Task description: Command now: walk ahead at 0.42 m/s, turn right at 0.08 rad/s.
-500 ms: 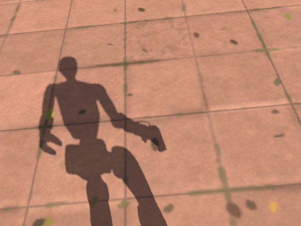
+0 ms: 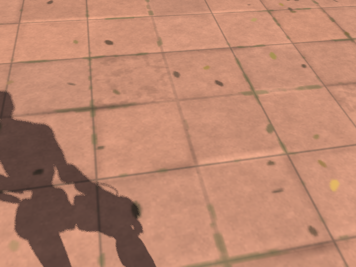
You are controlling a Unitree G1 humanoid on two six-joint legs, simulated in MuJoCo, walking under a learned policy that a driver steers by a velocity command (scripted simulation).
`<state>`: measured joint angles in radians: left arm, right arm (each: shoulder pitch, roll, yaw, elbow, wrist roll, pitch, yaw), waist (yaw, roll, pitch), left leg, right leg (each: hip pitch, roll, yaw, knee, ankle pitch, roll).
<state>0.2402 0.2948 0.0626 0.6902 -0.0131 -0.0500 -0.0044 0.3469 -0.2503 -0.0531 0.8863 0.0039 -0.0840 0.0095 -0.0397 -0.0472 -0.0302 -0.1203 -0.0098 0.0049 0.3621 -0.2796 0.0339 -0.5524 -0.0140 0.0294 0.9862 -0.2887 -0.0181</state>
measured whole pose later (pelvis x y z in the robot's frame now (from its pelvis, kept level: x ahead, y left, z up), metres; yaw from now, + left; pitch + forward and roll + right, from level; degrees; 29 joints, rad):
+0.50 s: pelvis +0.25 -0.07 +0.00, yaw +0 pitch +1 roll -1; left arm 0.30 0.26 0.06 0.76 0.00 -0.08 -0.03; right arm 0.21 -0.31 -0.05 0.81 0.01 -0.07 0.00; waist 0.02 0.04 0.03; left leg -0.61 0.12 -0.03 1.08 -0.24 0.01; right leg -0.19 0.06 -0.05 0.33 -0.16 -0.07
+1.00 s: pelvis +0.54 +0.01 +0.00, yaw +0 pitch +1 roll +0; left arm 0.24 0.30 0.06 0.80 -0.01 -0.07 0.00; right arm 0.27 -0.26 -0.04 0.83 -0.01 -0.09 0.03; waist -0.02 -0.04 0.03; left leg -0.25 -0.05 0.06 0.38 -0.15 0.07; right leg -0.55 -0.09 0.03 1.10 -0.29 -0.02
